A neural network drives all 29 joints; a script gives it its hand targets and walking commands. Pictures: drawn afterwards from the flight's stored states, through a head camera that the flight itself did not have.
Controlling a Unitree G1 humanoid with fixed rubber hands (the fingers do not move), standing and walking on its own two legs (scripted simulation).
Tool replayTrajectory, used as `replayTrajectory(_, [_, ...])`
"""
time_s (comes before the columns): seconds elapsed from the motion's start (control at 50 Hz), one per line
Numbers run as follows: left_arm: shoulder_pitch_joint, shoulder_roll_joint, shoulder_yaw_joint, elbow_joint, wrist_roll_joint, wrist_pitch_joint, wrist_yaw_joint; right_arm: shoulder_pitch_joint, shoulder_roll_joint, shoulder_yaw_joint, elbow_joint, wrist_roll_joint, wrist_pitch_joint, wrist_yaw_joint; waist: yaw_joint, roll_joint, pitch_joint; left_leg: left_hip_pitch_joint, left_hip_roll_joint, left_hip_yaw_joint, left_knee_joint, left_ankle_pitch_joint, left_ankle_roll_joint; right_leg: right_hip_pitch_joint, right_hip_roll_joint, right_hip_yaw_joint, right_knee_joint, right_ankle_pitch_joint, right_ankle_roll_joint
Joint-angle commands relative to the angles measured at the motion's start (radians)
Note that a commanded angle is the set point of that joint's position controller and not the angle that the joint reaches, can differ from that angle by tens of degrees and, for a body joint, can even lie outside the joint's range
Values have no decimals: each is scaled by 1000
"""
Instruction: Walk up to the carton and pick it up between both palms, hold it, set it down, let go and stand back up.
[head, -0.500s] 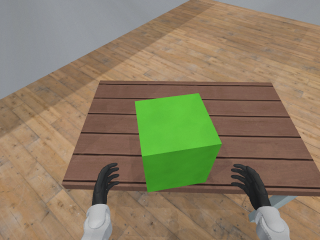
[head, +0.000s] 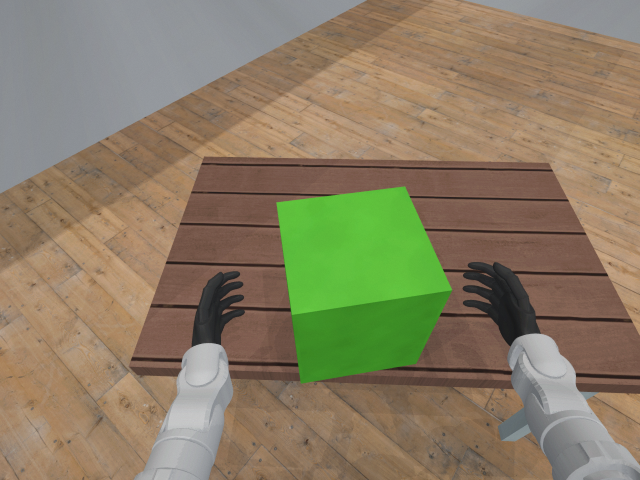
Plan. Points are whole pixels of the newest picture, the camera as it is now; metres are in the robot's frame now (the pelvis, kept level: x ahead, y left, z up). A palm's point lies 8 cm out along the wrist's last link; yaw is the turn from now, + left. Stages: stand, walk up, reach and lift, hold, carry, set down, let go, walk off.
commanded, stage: reach and lift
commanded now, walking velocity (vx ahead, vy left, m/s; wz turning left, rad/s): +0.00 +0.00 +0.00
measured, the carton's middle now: (350, 288) +0.41 +0.00 -0.08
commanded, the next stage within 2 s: none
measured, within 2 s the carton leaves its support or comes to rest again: neither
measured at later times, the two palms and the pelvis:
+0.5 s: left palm (209, 280) +0.34 +0.19 +0.04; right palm (499, 260) +0.38 -0.19 +0.05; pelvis -0.01 +0.00 +0.00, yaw -1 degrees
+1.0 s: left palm (208, 238) +0.39 +0.21 +0.06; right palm (488, 210) +0.45 -0.18 +0.08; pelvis -0.02 +0.00 -0.01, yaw -1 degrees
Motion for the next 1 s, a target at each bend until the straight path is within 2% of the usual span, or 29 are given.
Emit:
replayTrajectory(0.0, [-278,40,17,-200,12,-24,5,-340,-175,-53,-171,15,-34,-1,12,-29,-349,140,-69,13,8,303,26,82,10,20,-40,326,5])
replayTrajectory(0.12, [-383,47,25,-192,7,20,11,-449,-189,-59,-148,20,10,-1,28,-27,-381,124,-65,18,5,287,31,74,12,24,-42,298,5])
replayTrajectory(0.3, [-560,79,22,-143,-32,53,13,-614,-208,-69,-98,17,65,-4,35,-34,-476,81,-62,27,19,275,36,67,13,26,-28,294,16])
replayTrajectory(0.5, [-753,120,43,-7,-55,55,0,-794,-231,-64,0,19,102,-13,42,-46,-592,2,-60,37,45,303,34,54,14,22,0,352,34])
replayTrajectory(0.72, [-967,175,58,145,-85,53,-10,-1012,-261,-26,109,52,133,-15,74,-49,-728,-69,-53,45,83,347,29,4,25,9,28,389,43])
replayTrajectory(0.9, [-1077,202,69,255,-87,28,-22,-1123,-269,-19,210,50,134,-15,74,-62,-827,-130,-56,53,105,393,22,-32,28,-8,42,440,51])
replayTrajectory(0.98, [-1057,187,69,335,-81,-13,-32,-1105,-251,-11,287,41,114,-13,74,-63,-839,-145,-57,55,118,408,18,-56,30,-17,49,443,52])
